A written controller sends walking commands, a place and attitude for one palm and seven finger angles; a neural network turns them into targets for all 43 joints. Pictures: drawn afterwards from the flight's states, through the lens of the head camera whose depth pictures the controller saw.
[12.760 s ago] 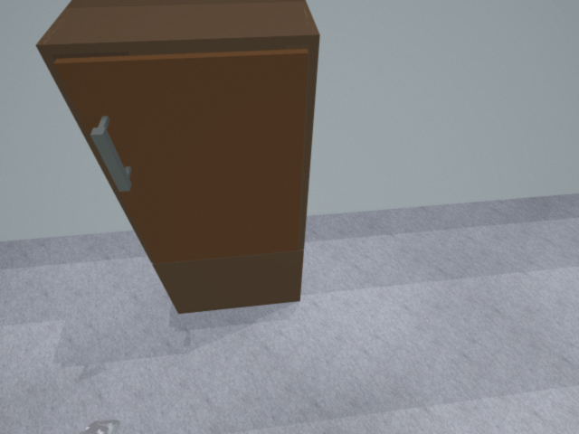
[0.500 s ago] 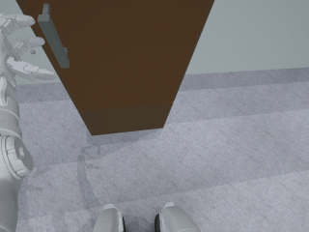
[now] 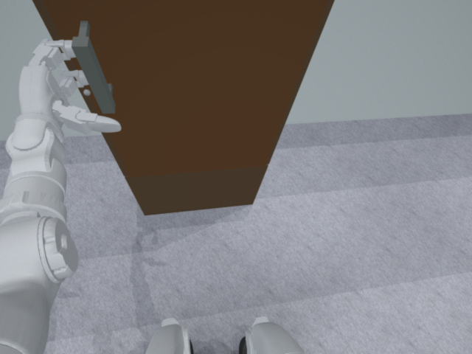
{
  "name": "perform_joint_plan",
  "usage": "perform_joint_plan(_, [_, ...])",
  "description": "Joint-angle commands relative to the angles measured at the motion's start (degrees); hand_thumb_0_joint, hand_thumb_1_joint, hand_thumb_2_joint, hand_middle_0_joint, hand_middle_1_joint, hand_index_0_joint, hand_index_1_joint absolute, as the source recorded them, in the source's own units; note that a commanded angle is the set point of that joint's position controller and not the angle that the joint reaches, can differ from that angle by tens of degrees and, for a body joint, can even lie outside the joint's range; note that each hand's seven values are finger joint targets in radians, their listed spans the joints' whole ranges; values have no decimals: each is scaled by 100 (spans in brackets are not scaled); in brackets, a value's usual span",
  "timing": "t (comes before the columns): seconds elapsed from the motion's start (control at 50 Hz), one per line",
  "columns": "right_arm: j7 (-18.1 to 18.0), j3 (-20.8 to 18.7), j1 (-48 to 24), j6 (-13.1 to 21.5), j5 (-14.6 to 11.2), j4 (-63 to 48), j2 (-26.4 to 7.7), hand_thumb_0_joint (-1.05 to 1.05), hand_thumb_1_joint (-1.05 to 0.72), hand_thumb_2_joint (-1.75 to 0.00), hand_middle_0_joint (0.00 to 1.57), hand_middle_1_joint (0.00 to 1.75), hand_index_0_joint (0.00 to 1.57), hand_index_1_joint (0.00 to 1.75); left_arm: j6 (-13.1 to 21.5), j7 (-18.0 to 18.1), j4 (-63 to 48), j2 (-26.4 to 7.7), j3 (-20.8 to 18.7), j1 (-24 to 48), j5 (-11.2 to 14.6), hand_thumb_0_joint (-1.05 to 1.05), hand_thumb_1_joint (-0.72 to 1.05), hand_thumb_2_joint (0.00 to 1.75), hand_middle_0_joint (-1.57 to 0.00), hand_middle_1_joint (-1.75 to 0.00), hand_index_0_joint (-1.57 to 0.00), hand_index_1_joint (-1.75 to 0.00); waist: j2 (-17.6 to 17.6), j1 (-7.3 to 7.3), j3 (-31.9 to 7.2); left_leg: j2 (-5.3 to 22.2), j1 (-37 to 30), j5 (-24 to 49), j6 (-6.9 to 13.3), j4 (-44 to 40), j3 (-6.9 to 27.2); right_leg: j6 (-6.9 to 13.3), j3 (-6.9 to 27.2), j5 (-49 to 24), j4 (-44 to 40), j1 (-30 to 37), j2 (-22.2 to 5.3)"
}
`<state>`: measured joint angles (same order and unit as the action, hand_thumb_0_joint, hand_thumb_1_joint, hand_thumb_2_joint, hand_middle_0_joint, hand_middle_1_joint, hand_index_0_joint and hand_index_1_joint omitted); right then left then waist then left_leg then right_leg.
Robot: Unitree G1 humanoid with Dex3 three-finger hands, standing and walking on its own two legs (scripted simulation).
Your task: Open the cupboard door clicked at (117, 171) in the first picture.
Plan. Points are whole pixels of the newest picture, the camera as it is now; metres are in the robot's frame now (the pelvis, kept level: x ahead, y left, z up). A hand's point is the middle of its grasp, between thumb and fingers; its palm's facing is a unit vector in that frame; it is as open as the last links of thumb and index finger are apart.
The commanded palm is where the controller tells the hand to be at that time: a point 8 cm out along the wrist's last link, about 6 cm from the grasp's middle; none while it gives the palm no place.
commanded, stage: slide the fingers in behind the handle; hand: left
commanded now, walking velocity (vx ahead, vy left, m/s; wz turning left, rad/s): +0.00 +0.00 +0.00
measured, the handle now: (97, 70) +0.57 +0.18 +0.09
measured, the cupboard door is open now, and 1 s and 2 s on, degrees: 0 0 1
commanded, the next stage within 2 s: close the thumb around the handle in 0.98 s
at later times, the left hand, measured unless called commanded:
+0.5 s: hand (111, 91) +0.52 +0.16 +0.09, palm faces +0.05 -1.00 -0.03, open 13.9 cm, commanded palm +0.50 +0.20 +0.09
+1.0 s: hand (114, 91) +0.52 +0.15 +0.09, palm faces +0.06 -1.00 -0.02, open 14.0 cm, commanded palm +0.49 +0.19 +0.09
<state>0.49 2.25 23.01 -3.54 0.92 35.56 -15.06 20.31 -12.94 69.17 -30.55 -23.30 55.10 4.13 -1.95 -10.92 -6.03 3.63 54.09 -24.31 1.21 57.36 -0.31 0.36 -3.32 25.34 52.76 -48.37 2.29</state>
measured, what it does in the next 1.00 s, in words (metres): stands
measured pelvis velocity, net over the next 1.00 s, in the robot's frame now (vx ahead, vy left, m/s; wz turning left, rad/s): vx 0.00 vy -0.01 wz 0.02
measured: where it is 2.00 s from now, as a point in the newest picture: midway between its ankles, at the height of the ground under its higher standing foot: outside the picture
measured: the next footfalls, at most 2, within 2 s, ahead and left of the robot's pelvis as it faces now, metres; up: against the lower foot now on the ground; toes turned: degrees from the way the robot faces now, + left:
none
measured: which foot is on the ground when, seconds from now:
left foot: down 0.00-1.00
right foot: down 0.00-1.00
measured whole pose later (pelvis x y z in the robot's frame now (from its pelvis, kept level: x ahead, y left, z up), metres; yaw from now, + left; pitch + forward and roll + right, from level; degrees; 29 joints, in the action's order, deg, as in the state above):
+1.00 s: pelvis +0.00 -0.01 +0.00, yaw +1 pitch +21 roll -3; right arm 1.5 1.1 23.7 -2.9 1.5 37.8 -15.1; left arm 21.8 -6.2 69.3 -25.6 -19.5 56.1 4.2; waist -2.6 -10.3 -6.3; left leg 3.2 54.2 -24.0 0.3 56.9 0.3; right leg 1.3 -3.8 26.1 53.8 -48.9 2.0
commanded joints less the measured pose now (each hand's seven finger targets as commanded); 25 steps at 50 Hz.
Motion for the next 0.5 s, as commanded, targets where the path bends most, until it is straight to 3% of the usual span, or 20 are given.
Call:
perform_joint_plan(0.0, [-88,-400,1049,61,-16,-213,-1088,0,-90,-90,20,30,20,30,405,102,-1310,-1413,-65,2756,72,0,-50,30,-30,-120,-30,-120,-707,-60,-2555,-161,-2611,2162,62,-465,349,41,104,-1889,-535,424,178])
perform_joint_plan(0.04, [-75,-408,1055,76,-1,-202,-1072,0,-90,-90,20,30,20,30,466,141,-1324,-1342,-71,2718,70,0,-50,30,-30,-120,-30,-120,-794,-27,-2749,-155,-2794,2297,46,-423,381,57,94,-1911,-500,348,184])
perform_joint_plan(0.1, [-67,-412,1051,77,-6,-179,-1068,0,-90,-90,20,30,20,30,435,161,-1130,-1162,32,2636,80,0,-50,30,-30,-120,-30,-120,-601,-62,-2585,-158,-2659,2196,49,-436,382,52,88,-1859,-524,356,184])
perform_joint_plan(0.14, [-57,-422,1062,92,7,-150,-1041,0,-90,-90,20,30,20,30,467,181,-1303,-918,203,2812,84,0,-50,30,-30,-120,-30,-120,-777,-77,-2781,-162,-2878,2381,38,-415,412,56,74,-1944,-486,286,179])
perform_joint_plan(0.18, [-55,-437,1079,79,12,-126,-1047,0,-90,-90,20,30,20,30,447,242,-1241,-913,175,2765,77,0,-50,30,-30,-120,-30,-120,-689,-79,-2722,-151,-2864,2381,30,-412,422,57,65,-1926,-490,255,178])
perform_joint_plan(0.2, [-35,-432,1069,90,18,-127,-1032,0,-90,-90,20,30,20,30,445,271,-1324,-749,294,2879,91,0,-50,30,-30,-120,-30,-120,-688,-109,-2702,-163,-2847,2316,33,-432,424,50,59,-1884,-503,255,182])
perform_joint_plan(0.24, [-24,-444,1085,87,35,-103,-1028,0,-90,-90,20,30,20,30,479,351,-1324,-759,240,2829,72,0,-50,30,-30,-120,-30,-120,-750,-66,-2778,-163,-2919,2418,25,-416,431,61,55,-1951,-483,253,177])
perform_joint_plan(0.3, [-22,-425,1079,76,26,-116,-1032,0,-90,-90,20,30,20,30,425,474,-1173,-922,109,2785,40,0,-50,30,-30,-120,-30,-120,-464,-77,-2586,-205,-2488,2145,74,-437,339,32,109,-1964,-526,492,168])
perform_joint_plan(0.34, [-29,-414,1085,79,37,-130,-1026,0,-90,-90,20,30,20,30,469,543,-1173,-1019,66,2831,-52,0,-50,30,-30,-120,-30,-120,-549,-44,-2638,-216,-2473,2124,69,-427,355,43,121,-1936,-485,471,154])
perform_joint_plan(0.4, [3,-432,1085,93,47,-107,-987,0,-90,-90,20,30,20,30,502,581,-1161,-591,430,2921,-120,0,-50,30,-30,-120,-30,-120,-647,-144,-2549,-217,-2568,2023,60,-432,355,50,106,-1805,-520,303,155])
perform_joint_plan(0.48, [-7,-447,1102,121,47,-63,-1020,0,-90,-90,20,30,20,30,515,582,-1189,-638,310,3041,19,0,-50,30,-30,-120,-30,-120,-494,-153,-2732,-229,-2522,1961,78,-424,344,37,139,-1851,-547,460,158])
